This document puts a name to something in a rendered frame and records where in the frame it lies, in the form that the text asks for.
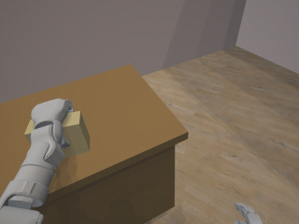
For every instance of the right robot hand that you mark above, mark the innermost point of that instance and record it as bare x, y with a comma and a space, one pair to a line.
248, 213

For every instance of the robot left upper arm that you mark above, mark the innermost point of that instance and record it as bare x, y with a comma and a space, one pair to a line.
16, 215

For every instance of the left robot hand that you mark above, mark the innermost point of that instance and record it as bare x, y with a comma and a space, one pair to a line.
53, 109

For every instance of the sponge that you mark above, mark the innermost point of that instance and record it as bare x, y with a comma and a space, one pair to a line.
75, 131

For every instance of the robot left forearm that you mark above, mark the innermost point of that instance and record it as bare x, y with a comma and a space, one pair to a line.
30, 187

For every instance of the table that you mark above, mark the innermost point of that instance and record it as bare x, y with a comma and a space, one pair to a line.
128, 176

